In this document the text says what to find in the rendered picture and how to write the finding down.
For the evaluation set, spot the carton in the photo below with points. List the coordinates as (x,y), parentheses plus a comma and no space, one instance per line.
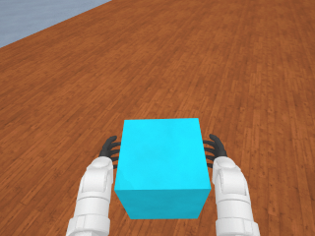
(162,170)

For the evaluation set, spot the right robot hand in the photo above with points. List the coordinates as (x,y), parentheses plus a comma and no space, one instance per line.
(217,150)

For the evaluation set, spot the left robot forearm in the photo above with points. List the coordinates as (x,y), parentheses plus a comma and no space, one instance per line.
(92,203)

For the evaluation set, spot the right robot forearm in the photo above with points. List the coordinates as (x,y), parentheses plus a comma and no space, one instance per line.
(235,217)

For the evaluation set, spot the left robot hand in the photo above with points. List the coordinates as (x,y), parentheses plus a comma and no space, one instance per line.
(107,152)

